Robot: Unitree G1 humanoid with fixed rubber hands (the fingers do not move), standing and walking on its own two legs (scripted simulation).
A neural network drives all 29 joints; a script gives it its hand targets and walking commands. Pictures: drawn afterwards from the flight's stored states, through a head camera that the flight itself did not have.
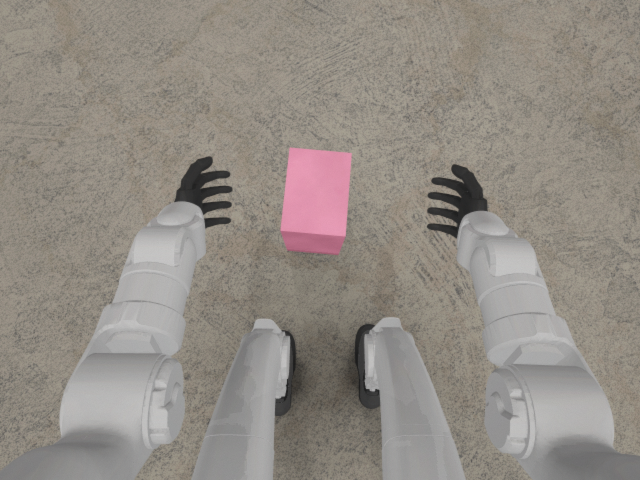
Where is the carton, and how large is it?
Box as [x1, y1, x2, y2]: [280, 148, 351, 254]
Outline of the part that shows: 289,148 280,229 287,250 338,254 345,236 351,153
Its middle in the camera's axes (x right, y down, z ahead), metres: -0.01 -0.08 +0.98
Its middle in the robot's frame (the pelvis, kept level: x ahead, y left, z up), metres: +0.55 +0.01 -0.55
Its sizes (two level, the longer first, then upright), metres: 0.194 0.141 0.238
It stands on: the floor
